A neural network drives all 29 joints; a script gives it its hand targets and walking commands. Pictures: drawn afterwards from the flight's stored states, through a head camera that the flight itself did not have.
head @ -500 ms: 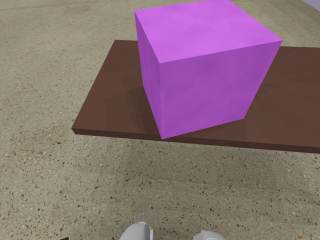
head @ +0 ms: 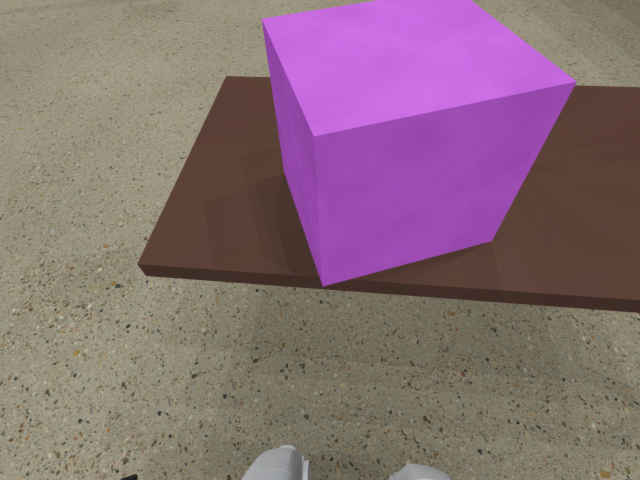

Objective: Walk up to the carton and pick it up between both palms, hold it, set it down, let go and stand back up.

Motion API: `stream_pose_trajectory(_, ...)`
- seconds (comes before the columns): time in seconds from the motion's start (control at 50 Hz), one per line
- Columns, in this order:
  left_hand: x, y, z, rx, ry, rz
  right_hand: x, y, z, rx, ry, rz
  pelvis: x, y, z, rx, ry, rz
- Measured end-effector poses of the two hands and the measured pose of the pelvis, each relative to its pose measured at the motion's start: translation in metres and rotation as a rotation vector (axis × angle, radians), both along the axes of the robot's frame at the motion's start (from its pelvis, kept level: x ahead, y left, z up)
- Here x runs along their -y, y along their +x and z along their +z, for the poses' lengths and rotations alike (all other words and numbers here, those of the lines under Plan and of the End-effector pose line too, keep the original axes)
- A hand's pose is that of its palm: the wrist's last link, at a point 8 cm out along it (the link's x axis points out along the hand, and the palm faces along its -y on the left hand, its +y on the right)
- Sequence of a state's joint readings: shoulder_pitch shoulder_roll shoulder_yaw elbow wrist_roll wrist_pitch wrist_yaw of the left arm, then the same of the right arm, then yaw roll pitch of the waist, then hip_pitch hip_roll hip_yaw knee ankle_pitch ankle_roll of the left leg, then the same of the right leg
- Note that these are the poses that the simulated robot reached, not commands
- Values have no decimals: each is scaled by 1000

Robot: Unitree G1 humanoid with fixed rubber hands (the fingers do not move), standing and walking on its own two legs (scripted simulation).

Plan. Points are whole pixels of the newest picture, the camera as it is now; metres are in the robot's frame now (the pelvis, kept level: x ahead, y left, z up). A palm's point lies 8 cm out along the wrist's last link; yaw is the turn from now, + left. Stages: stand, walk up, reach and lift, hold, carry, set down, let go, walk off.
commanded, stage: walk up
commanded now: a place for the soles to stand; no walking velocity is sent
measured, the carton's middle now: (387, 140) +0.58 -0.07 +0.08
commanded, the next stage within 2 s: none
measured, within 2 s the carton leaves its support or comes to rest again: neither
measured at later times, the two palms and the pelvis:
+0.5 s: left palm out of the picture +0.08 +0.26 -0.10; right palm out of the picture +0.07 -0.32 -0.12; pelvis +0.00 -0.03 -0.01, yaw -2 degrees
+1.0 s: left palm (148, 461) +0.14 +0.24 -0.05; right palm (605, 455) +0.17 -0.35 -0.13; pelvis +0.09 -0.08 +0.01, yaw +1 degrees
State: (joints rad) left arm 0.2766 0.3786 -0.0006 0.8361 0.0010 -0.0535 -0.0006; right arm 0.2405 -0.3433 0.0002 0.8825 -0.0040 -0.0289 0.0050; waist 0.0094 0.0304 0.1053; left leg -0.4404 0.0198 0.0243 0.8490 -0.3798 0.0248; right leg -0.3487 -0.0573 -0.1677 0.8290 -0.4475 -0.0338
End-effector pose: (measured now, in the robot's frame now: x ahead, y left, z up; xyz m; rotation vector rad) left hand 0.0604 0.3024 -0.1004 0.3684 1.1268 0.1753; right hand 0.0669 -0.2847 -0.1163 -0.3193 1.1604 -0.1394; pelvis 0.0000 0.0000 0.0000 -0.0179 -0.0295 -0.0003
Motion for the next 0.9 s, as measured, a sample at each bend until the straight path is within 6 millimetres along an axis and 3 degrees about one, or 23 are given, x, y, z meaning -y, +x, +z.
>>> stream_pose_trajectory(0.32, -2, 3, 2, 41, -6, -1, -2, 5, 3, 47, -2, 3, -2, -2, -1, 6, 0, 3)
stream_pose_trajectory(0.42, 14, 9, -1, 24, -23, -31, 15, 1, 2, 57, -3, -15, 12, -2, -3, 3, 24, -16)
stream_pose_trajectory(0.54, 51, 22, -4, 23, -22, -50, 51, 6, -8, 59, 8, -28, 48, 7, -10, 3, 59, -29)
stream_pose_trajectory(0.62, 71, 25, 0, 41, -5, -23, 71, 24, -13, 61, 22, -10, 72, 18, -11, 25, 46, -7)
stream_pose_trajectory(0.7, 78, 30, 20, 52, 34, 9, 80, 48, -5, 80, 42, 11, 85, 34, 2, 44, 49, 13)
stream_pose_trajectory(0.9, 73, 68, 52, 67, 110, 15, 73, 88, -7, 71, 98, 13, 88, 74, 15, 43, 32, 15)
